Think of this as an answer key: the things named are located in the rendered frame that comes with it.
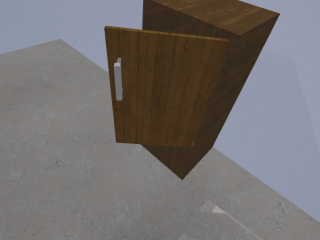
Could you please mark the cupboard door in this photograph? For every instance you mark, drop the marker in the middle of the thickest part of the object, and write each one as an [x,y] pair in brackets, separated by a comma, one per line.
[166,81]

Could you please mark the handle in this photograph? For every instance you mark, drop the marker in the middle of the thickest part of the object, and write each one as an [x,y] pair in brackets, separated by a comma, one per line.
[118,80]

